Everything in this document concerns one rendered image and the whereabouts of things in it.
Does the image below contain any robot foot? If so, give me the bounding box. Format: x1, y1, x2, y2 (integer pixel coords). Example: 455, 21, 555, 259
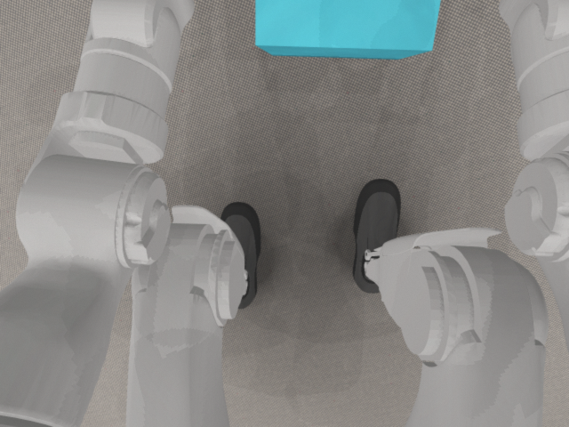
220, 202, 260, 309
353, 179, 401, 294

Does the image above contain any robot right foot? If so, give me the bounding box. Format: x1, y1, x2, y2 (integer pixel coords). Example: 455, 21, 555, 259
353, 179, 401, 294

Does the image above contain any robot left forearm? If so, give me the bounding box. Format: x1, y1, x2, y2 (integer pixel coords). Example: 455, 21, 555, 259
16, 0, 195, 243

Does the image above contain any left robot upper arm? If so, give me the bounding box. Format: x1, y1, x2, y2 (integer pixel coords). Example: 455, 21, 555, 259
0, 154, 171, 427

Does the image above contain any robot left foot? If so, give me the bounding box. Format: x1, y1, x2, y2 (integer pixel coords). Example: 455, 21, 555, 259
220, 202, 260, 309

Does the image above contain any carton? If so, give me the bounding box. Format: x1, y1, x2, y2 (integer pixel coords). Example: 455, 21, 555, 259
255, 0, 441, 60

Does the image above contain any right robot upper arm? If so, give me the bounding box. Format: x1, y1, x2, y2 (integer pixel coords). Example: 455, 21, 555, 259
504, 151, 569, 353

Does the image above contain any robot right forearm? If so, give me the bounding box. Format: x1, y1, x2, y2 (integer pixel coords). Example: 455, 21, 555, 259
499, 0, 569, 161

